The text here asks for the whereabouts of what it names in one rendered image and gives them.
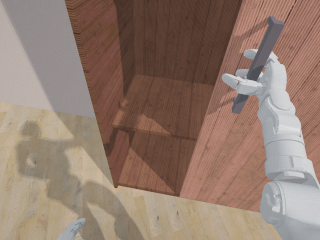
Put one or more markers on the wardrobe door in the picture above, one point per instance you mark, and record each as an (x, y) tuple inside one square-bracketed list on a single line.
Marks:
[(227, 166)]

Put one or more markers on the robot right upper arm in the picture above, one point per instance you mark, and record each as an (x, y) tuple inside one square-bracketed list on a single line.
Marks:
[(293, 209)]

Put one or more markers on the right robot hand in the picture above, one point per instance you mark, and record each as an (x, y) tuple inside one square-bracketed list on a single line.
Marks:
[(274, 77)]

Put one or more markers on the right robot forearm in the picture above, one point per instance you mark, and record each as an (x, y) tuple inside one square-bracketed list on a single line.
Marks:
[(286, 158)]

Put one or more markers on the handle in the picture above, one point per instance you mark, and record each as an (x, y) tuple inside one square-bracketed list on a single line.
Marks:
[(269, 40)]

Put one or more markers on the left robot hand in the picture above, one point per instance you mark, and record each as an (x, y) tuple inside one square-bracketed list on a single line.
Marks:
[(72, 229)]

